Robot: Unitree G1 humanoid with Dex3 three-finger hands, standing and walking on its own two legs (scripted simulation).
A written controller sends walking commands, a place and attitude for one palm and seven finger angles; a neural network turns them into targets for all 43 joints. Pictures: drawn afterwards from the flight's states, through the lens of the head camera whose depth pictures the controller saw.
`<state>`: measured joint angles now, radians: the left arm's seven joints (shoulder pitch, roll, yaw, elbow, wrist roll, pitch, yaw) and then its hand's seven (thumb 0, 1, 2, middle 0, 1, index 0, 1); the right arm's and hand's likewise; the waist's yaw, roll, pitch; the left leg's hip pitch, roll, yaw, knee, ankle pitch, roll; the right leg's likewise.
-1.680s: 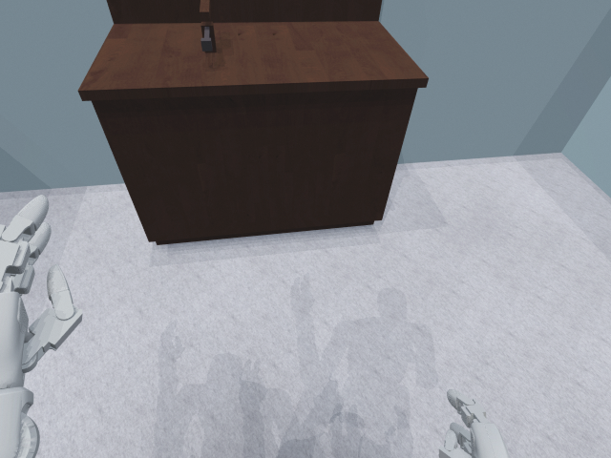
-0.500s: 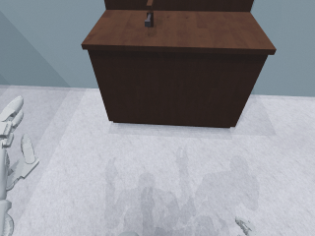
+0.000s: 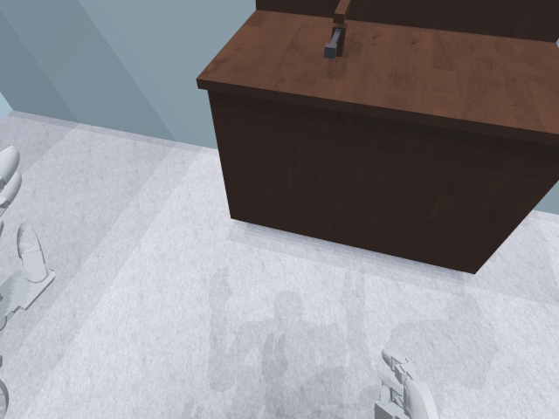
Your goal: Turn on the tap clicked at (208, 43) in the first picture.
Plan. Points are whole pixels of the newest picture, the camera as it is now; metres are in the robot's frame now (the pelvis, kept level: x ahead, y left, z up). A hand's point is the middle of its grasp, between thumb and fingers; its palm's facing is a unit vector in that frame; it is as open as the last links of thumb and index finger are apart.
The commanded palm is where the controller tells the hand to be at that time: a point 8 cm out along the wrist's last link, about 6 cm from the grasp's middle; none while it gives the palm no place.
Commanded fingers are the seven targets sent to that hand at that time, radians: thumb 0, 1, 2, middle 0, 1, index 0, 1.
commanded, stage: walk to a spot facing it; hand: left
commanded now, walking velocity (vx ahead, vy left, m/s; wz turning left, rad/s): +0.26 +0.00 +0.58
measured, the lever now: (330, 50) +0.96 -0.06 +0.07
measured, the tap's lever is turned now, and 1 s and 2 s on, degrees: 0 0 0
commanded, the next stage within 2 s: turn to face it in 0.24 s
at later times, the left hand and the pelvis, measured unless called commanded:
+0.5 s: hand (58, 209) +0.29 +0.27 +0.19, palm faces +0.57 -0.71 -0.41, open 7.4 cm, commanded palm +0.22 +0.30 +0.19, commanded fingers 0.00 0.90 0.90 -0.20 -0.30 -0.20 -0.30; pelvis +0.11 -0.01 -0.01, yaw +10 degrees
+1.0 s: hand (158, 174) +0.35 +0.18 +0.19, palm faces +0.36 -0.84 -0.41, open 7.4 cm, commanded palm +0.30 +0.22 +0.19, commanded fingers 0.00 0.90 0.90 -0.20 -0.30 -0.20 -0.30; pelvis +0.12 -0.05 +0.00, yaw -3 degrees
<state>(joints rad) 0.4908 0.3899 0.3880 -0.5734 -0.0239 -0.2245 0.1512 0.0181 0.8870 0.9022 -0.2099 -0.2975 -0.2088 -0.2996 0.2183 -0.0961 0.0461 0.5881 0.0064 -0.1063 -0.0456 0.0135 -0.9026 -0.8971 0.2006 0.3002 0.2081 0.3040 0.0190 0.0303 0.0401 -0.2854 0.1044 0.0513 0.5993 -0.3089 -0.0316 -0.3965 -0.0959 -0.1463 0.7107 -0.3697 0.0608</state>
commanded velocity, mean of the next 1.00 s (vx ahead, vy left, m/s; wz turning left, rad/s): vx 0.03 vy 0.00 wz -0.23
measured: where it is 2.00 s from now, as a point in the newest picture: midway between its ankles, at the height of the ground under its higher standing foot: outside the picture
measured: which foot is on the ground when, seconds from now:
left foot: down 0.00-0.02, up 0.04-0.34, down 0.36-0.66, up 0.68-0.98, down 1.00-1.00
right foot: up 0.00-0.00, down 0.02-0.36, up 0.38-0.62, down 0.64-1.00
